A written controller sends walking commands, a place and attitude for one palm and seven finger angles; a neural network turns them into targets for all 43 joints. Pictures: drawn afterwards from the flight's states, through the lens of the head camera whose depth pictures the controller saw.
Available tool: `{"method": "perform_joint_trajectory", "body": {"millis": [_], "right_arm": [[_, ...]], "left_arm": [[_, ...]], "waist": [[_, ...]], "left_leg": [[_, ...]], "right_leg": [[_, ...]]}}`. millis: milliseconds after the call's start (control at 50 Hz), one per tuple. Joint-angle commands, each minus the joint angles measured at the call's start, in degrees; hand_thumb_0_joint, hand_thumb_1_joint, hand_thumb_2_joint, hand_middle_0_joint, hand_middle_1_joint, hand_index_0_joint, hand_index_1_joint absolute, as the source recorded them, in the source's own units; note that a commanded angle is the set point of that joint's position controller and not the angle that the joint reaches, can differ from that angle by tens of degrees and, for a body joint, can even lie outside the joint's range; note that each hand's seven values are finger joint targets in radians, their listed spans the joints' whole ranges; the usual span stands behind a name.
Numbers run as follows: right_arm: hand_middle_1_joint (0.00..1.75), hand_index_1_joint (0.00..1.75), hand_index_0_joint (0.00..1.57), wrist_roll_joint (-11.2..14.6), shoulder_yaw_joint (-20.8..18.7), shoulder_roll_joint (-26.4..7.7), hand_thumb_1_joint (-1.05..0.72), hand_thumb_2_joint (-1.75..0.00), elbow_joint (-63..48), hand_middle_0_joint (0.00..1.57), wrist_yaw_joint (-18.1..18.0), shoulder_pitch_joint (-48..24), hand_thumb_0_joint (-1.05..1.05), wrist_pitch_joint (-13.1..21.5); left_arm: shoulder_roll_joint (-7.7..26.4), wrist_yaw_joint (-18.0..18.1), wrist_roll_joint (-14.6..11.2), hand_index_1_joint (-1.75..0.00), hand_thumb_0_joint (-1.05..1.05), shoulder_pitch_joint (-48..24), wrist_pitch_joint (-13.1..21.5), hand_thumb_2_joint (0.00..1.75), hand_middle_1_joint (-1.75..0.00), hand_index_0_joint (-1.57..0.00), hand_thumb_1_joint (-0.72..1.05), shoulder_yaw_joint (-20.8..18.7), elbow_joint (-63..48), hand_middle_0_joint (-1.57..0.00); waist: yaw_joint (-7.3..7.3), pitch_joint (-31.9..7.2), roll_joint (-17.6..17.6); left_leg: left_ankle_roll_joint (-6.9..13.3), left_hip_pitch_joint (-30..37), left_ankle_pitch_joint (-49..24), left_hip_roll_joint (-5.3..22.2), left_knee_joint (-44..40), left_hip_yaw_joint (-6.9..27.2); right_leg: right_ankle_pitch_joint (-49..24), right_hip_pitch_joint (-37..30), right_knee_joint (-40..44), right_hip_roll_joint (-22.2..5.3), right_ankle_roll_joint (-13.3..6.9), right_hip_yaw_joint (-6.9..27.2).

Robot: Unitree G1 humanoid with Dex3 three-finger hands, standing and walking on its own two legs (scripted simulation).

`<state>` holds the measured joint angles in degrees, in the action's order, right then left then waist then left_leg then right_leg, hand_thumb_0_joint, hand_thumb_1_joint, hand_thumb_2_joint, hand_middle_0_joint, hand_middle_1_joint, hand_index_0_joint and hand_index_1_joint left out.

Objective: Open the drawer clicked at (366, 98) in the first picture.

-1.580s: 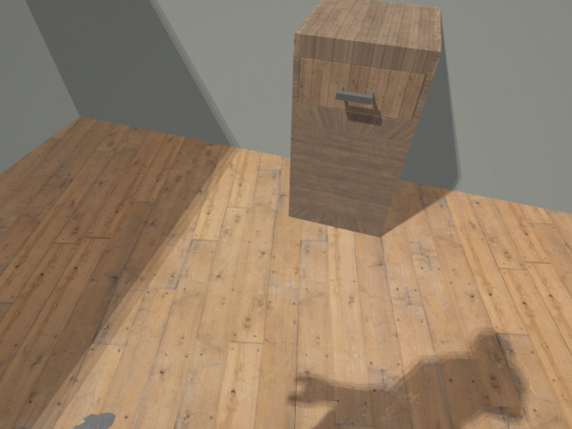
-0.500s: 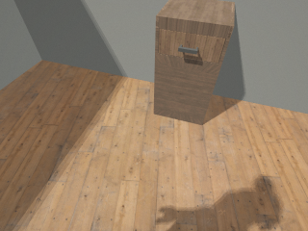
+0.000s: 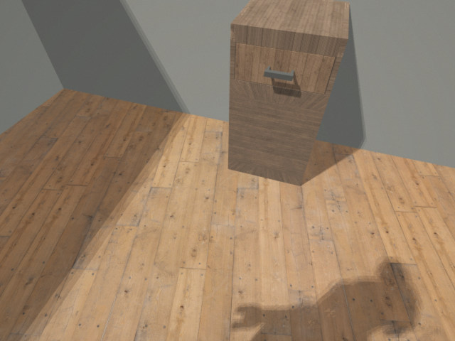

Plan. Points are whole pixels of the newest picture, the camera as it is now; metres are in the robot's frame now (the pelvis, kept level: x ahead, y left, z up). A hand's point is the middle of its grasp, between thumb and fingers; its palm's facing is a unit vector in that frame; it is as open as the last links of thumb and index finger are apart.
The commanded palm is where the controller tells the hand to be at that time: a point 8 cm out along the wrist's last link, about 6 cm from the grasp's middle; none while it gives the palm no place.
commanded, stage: walk to a spot facing it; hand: left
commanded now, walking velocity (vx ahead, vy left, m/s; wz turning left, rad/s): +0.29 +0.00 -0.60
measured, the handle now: (279, 72) +1.12 -0.15 -0.08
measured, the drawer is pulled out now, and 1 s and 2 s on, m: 0.00 0.00 0.00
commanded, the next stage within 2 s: take the last steps up to it in 0.66 s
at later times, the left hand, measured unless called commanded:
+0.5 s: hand (173, 332) +0.18 +0.13 -0.18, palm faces -0.16 -0.96 -0.23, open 7.4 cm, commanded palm none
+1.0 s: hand (187, 251) +0.37 +0.13 -0.20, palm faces -0.30 -0.94 -0.16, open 7.4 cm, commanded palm none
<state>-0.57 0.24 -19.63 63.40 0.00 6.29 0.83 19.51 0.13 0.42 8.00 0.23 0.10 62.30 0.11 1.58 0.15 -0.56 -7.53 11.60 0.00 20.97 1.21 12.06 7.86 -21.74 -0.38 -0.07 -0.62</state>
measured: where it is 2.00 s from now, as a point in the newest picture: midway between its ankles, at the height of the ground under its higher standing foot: (272, 271)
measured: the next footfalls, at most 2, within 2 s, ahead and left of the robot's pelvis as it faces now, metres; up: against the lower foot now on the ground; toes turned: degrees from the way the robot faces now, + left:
right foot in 0.40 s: +0.13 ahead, -0.15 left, +0.00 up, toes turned -17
left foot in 0.86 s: +0.42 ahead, +0.00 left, +0.00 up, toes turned -12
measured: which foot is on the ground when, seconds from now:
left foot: down 0.00-0.40, up 0.42-0.84, down 0.86-1.00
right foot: down 0.00-0.20, up 0.22-0.38, down 0.40-0.88, up 0.90-1.00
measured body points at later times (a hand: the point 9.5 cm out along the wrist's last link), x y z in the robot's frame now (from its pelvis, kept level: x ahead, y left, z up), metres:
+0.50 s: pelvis +0.10 -0.06 -0.02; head +0.12 -0.08 +0.43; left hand +0.19 +0.18 -0.16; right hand +0.02 -0.31 -0.18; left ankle +0.05 +0.09 -0.67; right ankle +0.10 -0.14 -0.75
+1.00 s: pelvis +0.31 -0.05 -0.01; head +0.34 -0.02 +0.43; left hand +0.39 +0.18 -0.19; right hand +0.31 -0.29 -0.14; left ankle +0.38 +0.01 -0.75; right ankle +0.19 -0.14 -0.65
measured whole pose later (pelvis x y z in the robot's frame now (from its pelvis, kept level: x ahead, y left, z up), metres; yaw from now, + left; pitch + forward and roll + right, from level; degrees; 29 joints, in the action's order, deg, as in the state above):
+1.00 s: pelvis +0.31 -0.05 -0.01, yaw -22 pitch -2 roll -1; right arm -1.1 -1.7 -7.2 56.7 -0.9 11.2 4.4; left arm 11.7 0.3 1.2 18.8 0.9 -3.7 61.7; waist 0.5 2.3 -3.1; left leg 4.0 -17.3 14.0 2.5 32.5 -9.9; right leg 22.9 22.2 -68.9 -1.2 -0.7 -1.1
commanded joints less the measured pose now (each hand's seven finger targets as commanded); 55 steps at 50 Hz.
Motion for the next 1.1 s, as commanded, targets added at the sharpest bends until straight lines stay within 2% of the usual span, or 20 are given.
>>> {"method": "perform_joint_trajectory", "body": {"millis": [0,120,160,200,240,300,340,360,380,400,420,520,740,800,820,840,860,920,980,1080], "right_arm": [[0.3,0.3,0.2,-0.4,-0.8,-4.4,-0.9,-0.9,-2.1,0.2,-0.5,1.9,0.0,-0.1],[0.3,0.3,0.2,-0.8,-2.9,-6.5,-0.9,-0.9,-4.8,0.2,-0.6,5.5,0.0,-0.3],[0.3,0.3,0.2,-0.8,-3.9,-8.2,-0.9,-0.9,-4.9,0.2,-0.9,9.0,0.0,0.5],[0.3,0.3,0.2,-0.4,-4.9,-9.0,-0.9,-0.9,-4.7,0.2,-1.2,13.2,0.0,1.8],[0.3,0.3,0.2,-0.6,-4.9,-6.9,-0.9,-0.9,-4.5,0.2,-1.4,14.2,0.0,2.6],[0.3,0.3,0.2,-1.1,-4.8,-5.8,-0.9,-0.9,-5.4,0.2,-1.5,9.6,0.0,2.7],[0.3,0.3,0.2,-0.6,-4.8,-5.3,-0.9,-0.9,-5.9,0.2,-1.1,6.9,0.0,2.7],[0.3,0.3,0.2,0.2,-4.1,-1.8,-0.9,-0.9,-7.3,0.2,-0.4,6.9,0.0,2.7],[0.3,0.3,0.2,0.1,-3.1,1.6,-0.9,-0.9,-10.6,0.2,0.0,4.8,0.0,3.1],[0.3,0.3,0.2,-0.1,-3.5,-0.1,-0.9,-0.9,-11.2,0.2,-0.1,2.5,0.0,3.0],[0.3,0.3,0.2,-0.1,-3.9,0.3,-0.9,-0.9,-10.5,0.2,-0.1,1.5,0.0,3.0],[0.3,0.3,0.2,-1.1,-4.0,4.0,-0.9,-0.9,-7.7,0.2,0.5,6.8,0.0,1.2],[0.3,0.3,0.2,-0.3,-3.3,6.0,-0.9,-0.9,-12.7,0.2,1.1,-2.6,0.0,2.3],[0.3,0.3,0.2,-0.6,-3.7,4.3,-0.9,-0.9,-8.7,0.2,0.1,8.6,0.0,3.0],[0.3,0.3,0.2,-1.0,-4.4,0.9,-0.9,-0.9,-6.4,0.2,-0.5,16.5,0.0,3.2],[0.3,0.3,0.2,-1.7,-5.9,-5.6,-0.9,-0.9,-5.2,0.2,-0.8,22.7,0.0,3.4],[0.3,0.3,0.2,-0.9,-5.6,-6.3,-0.9,-0.9,-4.8,0.2,-0.8,23.7,0.0,2.4],[0.3,0.3,0.2,-0.8,-3.7,2.4,-0.9,-0.9,-6.1,0.2,-1.2,13.5,0.0,3.0],[0.3,0.3,0.2,-0.4,-2.9,5.4,-0.9,-0.9,-5.0,0.2,-1.3,12.0,0.0,3.9],[0.3,0.3,0.2,-0.2,-3.6,5.4,-0.9,-0.9,-3.3,0.2,-1.6,16.0,0.0,4.2]], "left_arm": [[5.1,0.5,0.4,-0.3,0.0,2.7,-0.2,0.9,-0.3,-0.2,0.9,-1.0,-2.1,-0.2],[5.5,-1.3,1.0,-0.3,0.0,4.9,-1.3,0.9,-0.3,-0.2,0.9,-3.2,-6.2,-0.2],[3.0,-1.8,0.8,-0.3,0.0,4.1,-0.7,0.9,-0.3,-0.2,0.9,-3.3,-8.2,-0.2],[1.5,-2.2,0.8,-0.3,0.0,-1.6,0.0,0.9,-0.3,-0.2,0.9,-3.6,-11.3,-0.2],[0.1,-2.6,0.8,-0.3,0.0,-2.6,0.6,0.9,-0.3,-0.2,0.9,-4.0,-12.5,-0.2],[-2.7,-3.3,0.6,-0.3,0.0,2.6,0.9,0.9,-0.3,-0.2,0.9,-3.9,-11.2,-0.2],[-1.6,-3.2,0.9,-0.3,0.0,15.9,1.1,0.9,-0.3,-0.2,0.9,-4.8,-6.6,-0.2],[4.7,-2.2,1.4,-0.3,0.0,24.9,1.9,0.9,-0.3,-0.2,0.9,-6.3,-4.0,-0.2],[9.3,-1.1,0.7,-0.3,0.0,28.4,2.5,0.9,-0.3,-0.2,0.9,-7.1,-3.4,-0.2],[8.6,-0.1,0.0,-0.3,0.0,26.8,2.5,0.9,-0.3,-0.2,0.9,-7.2,-4.1,-0.2],[7.0,0.0,-0.1,-0.3,0.0,22.4,2.3,0.9,-0.3,-0.2,0.9,-6.7,-5.1,-0.2],[0.5,0.2,1.0,-0.3,0.0,13.0,3.4,0.9,-0.3,-0.2,0.9,-4.8,-6.8,-0.2],[0.0,1.0,1.2,-0.3,0.0,16.5,3.7,0.9,-0.3,-0.2,0.9,-4.6,-4.3,-0.2],[-0.7,1.2,0.7,-0.3,0.0,15.9,3.4,0.9,-0.3,-0.2,0.9,-4.5,-3.6,-0.2],[-2.0,1.1,0.2,-0.3,0.0,16.5,3.3,0.9,-0.3,-0.2,0.9,-4.4,-3.9,-0.2],[-5.5,0.7,-0.4,-0.3,0.0,20.4,3.2,0.9,-0.3,-0.2,0.9,-4.0,-4.1,-0.2],[-5.4,0.8,0.0,-0.3,0.0,19.4,3.4,0.9,-0.3,-0.2,0.9,-3.6,-4.8,-0.2],[-5.3,0.0,1.1,-0.3,0.0,12.0,2.7,0.9,-0.3,-0.2,0.9,-4.0,-4.4,-0.2],[-7.9,-0.8,1.5,-0.3,0.0,14.4,1.0,0.9,-0.3,-0.2,0.9,-3.7,-3.1,-0.2],[-7.9,-0.9,1.7,-0.3,0.0,11.4,-0.1,0.9,-0.3,-0.2,0.9,-4.1,-3.6,-0.2]], "waist": [[0.13,-3.2,-1.7],[-0.51,6.4,0.0],[-2.17,6.8,7.7],[-4.41,6.0,10.6],[-3.91,5.5,7.3],[-0.37,2.0,6.9],[6.44,-3.3,2.1],[9.9,-6.9,-13.9],[9.41,-6.3,-23.4],[8.78,-4.7,-14.9],[7.05,-1.1,-7.9],[-0.19,3.0,-2.9],[2.28,2.6,-7.2],[-2.43,-2.4,-5.7],[-5.37,-7.4,-0.7],[-5.97,-14.8,14.6],[-5.47,-14.5,16.0],[-2.34,1.1,6.4],[0.78,2.1,6.7],[0.43,2.4,4.8]], "left_leg": [[0.7,0.4,1.6,6.0,0.1,1.8],[2.7,-4.8,24.1,7.9,0.2,3.0],[6.2,0.7,27.8,14.4,-6.3,10.7],[11.9,8.2,17.7,23.5,-11.3,17.5],[12.3,11.4,1.2,24.1,-7.9,11.8],[7.3,5.3,-7.0,19.6,-1.3,-0.9],[3.4,-5.0,-8.0,14.0,15.7,-9.2],[0.4,-18.7,3.5,8.9,34.0,-13.5],[-1.4,-32.4,21.2,2.8,48.9,-10.0],[-0.6,-35.2,19.5,5.5,52.5,-3.6],[-0.3,-35.4,14.5,7.9,52.7,-3.1],[-2.3,-27.5,3.9,8.9,45.4,-3.5],[-1.7,-23.3,0.2,5.1,19.6,-7.2],[0.2,-5.1,-5.0,2.0,9.0,-9.2],[2.1,9.0,-10.1,6.5,7.8,-4.0],[8.5,21.3,-17.8,23.3,5.1,16.5],[12.5,18.1,-14.9,28.7,-2.2,24.4],[11.0,-0.7,-3.7,22.6,-7.7,15.4],[7.8,-8.1,-3.6,16.1,-9.7,3.6],[8.0,-3.4,-3.4,15.4,-12.4,2.6]], "right_leg": [[2.8,1.6,3.6,-6.0,-1.2,7.6],[22.6,15.0,-0.6,-2.4,-3.6,11.2],[18.0,22.6,-12.8,2.1,-2.3,5.3],[16.8,31.7,-28.9,-0.4,-0.6,1.0],[17.1,34.0,-30.9,-3.9,0.0,1.6],[14.7,19.6,-19.3,-3.9,-0.6,-3.0],[1.7,-2.0,-9.2,1.0,-1.7,-7.4],[8.3,-14.8,-1.4,-8.6,-5.2,7.6],[6.4,-16.6,8.0,-21.8,-10.7,35.0],[6.3,-16.1,9.1,-22.9,-13.2,36.4],[9.5,-10.9,8.5,-21.2,-13.9,31.4],[-0.3,5.9,9.8,-13.9,-10.5,15.5],[-23.8,-3.1,3.8,-11.2,-8.9,10.1],[-31.7,-0.9,-8.7,-7.7,-6.2,6.5],[-23.0,6.2,-19.3,-5.0,-4.3,4.9],[6.2,18.5,-37.1,2.7,-1.3,-2.1],[22.9,21.8,-48.8,3.3,-1.6,0.9],[10.8,26.3,-53.4,-4.1,-0.7,2.4],[4.5,20.8,-47.0,-5.1,0.4,0.7],[-2.4,25.9,-40.8,-6.8,2.3,-0.1]]}}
